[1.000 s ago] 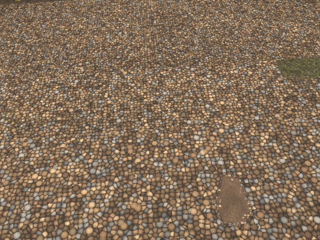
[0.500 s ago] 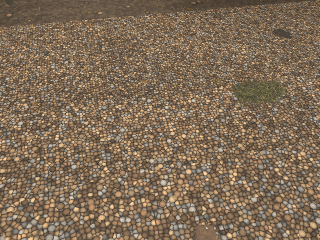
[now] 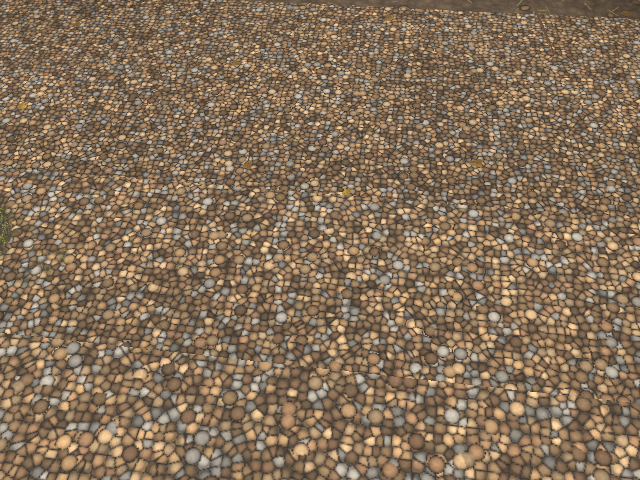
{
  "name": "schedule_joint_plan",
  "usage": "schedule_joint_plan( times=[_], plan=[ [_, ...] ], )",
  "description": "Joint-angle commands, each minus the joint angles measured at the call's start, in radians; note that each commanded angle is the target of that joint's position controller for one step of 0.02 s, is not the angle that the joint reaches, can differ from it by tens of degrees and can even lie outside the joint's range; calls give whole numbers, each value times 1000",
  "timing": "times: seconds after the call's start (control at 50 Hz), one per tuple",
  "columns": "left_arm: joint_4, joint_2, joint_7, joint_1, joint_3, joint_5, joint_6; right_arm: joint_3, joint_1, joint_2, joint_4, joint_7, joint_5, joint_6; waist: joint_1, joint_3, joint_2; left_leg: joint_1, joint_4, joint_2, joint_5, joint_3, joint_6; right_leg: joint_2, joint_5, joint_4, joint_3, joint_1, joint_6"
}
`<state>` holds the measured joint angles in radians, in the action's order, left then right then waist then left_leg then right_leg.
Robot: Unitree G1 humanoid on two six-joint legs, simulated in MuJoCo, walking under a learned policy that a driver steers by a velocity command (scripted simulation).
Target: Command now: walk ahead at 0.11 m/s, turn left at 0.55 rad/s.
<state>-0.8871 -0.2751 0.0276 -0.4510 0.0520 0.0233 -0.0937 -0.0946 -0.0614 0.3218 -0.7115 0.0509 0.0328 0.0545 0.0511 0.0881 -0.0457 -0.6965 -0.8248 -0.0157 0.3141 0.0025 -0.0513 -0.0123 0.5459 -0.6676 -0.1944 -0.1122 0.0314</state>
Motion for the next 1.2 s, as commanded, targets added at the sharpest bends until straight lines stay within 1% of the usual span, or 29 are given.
schedule_joint_plan(
  times=[0.02,0.04,0.12,0.16,0.18,0.2,0.22,0.24,0.26,0.28,0.3,0.36,0.4,0.46,0.5,0.56,0.58,0.6,0.64,0.7,0.8,0.84,0.86,0.88,0.9,0.92,0.98,1.06,1.2],
  plan=[
    [61,-37,7,48,1,0,-14,20,53,-31,40,22,-10,-8,-35,9,88,227,166,-22,298,60,9,-136,-134,48,90,-228,51],
    [56,-38,11,22,2,11,-5,23,80,-34,37,18,-20,-10,-22,16,72,251,195,-18,333,79,11,-150,-89,-17,83,-223,46],
    [43,-58,44,-45,8,29,36,30,8,-27,-31,4,7,-14,-10,45,45,302,464,13,255,74,29,-141,-188,-355,60,-71,49],
    [44,-88,45,-17,20,12,66,3,-317,12,-157,-27,35,-20,-144,-84,51,636,627,28,255,28,-26,-110,-365,-795,36,-117,60],
    [37,-66,25,0,21,-23,65,-22,-468,90,-214,-40,51,-39,-217,-118,-126,916,603,111,630,-18,-113,18,210,-1217,-46,-383,34],
    [75,-21,22,-129,9,-45,81,-30,-455,190,-179,-25,14,-49,-111,-247,-149,1297,113,365,1250,-226,-215,22,410,-1377,98,-806,5],
    [110,-64,24,-88,-5,-23,90,-37,-416,199,-127,-22,-34,-44,-157,-412,-56,1313,159,466,1176,-360,-314,-36,285,-1415,174,-893,-6],
    [125,-87,27,-17,-3,4,103,-21,-316,145,-88,-33,-54,-35,-122,-398,60,1143,260,463,875,-367,-354,-49,171,-1390,198,-878,-13],
    [137,-81,28,-16,-14,28,100,-2,-205,98,-65,-72,-49,-41,-54,-410,62,979,361,487,285,-410,-388,-71,-60,-1171,265,-841,-24],
    [113,-91,30,12,-6,37,114,27,-109,19,-53,-90,-32,-49,-8,-338,96,740,433,445,131,-410,-380,-87,-123,-1046,266,-723,-54],
    [131,-107,25,93,2,17,129,38,-89,26,-65,-92,-26,-62,1,-197,109,459,511,351,128,-308,-340,-87,-248,-772,261,-548,-87],
    [115,-25,13,111,-17,7,141,34,-181,36,-121,-79,-14,-70,-21,-217,27,435,460,216,236,-220,-248,-59,-302,-480,237,-389,-84],
    [106,11,7,116,-27,-11,139,44,-188,-6,-127,-68,-16,-65,-33,-254,-25,474,454,190,181,-175,-186,-55,-351,-307,242,-316,-56],
    [87,19,-8,164,-26,-20,152,59,-205,-38,-141,-50,-5,-50,-60,-201,-54,350,544,172,-319,-169,-130,-25,-331,-128,221,-156,-38],
    [111,1,-21,225,-17,-6,154,52,-194,-7,-125,-47,1,-36,-67,-99,-59,274,578,187,-664,-214,-132,-3,-247,-47,205,-140,-15],
    [124,-22,-22,220,-9,10,126,35,-227,25,-112,-66,9,-31,-56,-18,40,252,508,180,-715,-226,-78,-25,-288,185,246,-75,22],
    [129,-65,-19,191,1,22,111,33,-262,12,-95,-69,8,-42,-80,-59,126,249,398,126,-653,-169,-47,-130,-449,194,376,-24,49],
    [127,-111,-19,209,19,-2,107,38,-231,-18,-76,-68,-13,-45,-75,-66,255,253,316,7,-641,-25,-9,-211,-474,270,536,-107,109],
    [133,-107,-20,178,24,-5,107,30,-152,-19,-44,-66,-9,-40,-38,-72,234,239,162,-46,-716,6,20,-267,-511,333,654,-125,181],
    [148,-133,-12,194,43,4,121,29,-123,-34,-11,-60,-9,-30,-39,-86,188,166,39,-57,-790,-23,29,-203,-502,320,619,-85,200],
    [184,-133,-26,231,66,0,143,40,-122,-41,23,-47,-13,-50,-50,-119,217,372,223,-103,-752,9,25,-91,76,405,630,-230,163],
    [198,-122,-23,269,69,-9,139,34,-231,-27,-4,-61,-19,-68,-128,-115,169,629,415,-72,-636,-11,3,-39,159,351,618,-393,121],
    [217,-86,-19,287,65,-13,128,18,-333,35,-29,-75,-16,-81,-171,-131,77,834,459,50,-718,-107,-10,19,192,211,550,-577,76],
    [288,10,-27,340,40,-32,113,-13,-427,178,-25,-85,12,-90,-209,-187,-200,944,631,363,-1171,-551,-89,180,133,-123,347,-773,26],
    [289,-68,-27,408,54,10,98,-14,-397,182,-47,-96,22,-84,-194,-48,-62,818,685,438,-1193,-675,-127,137,-24,-245,373,-865,22],
    [272,-84,-39,379,63,16,92,2,-333,137,-38,-99,17,-86,-131,9,19,745,660,393,-1117,-575,-117,98,-130,-289,409,-838,25],
    [199,-70,-78,228,60,30,93,24,-231,48,-17,-83,1,-104,-50,-27,-71,631,650,248,-818,-268,-74,55,-297,-446,313,-711,-11],
    [237,-42,-96,321,39,16,111,21,-324,36,-53,-53,-2,-119,-80,-2,-49,594,644,243,-598,-132,-106,13,-412,-475,288,-742,-25],
    [312,-2,-127,544,0,10,102,20,-435,61,-111,-65,-8,-126,-152,36,-66,634,612,270,-361,23,-98,-16,-452,-91,155,-619,15]
  ],
)
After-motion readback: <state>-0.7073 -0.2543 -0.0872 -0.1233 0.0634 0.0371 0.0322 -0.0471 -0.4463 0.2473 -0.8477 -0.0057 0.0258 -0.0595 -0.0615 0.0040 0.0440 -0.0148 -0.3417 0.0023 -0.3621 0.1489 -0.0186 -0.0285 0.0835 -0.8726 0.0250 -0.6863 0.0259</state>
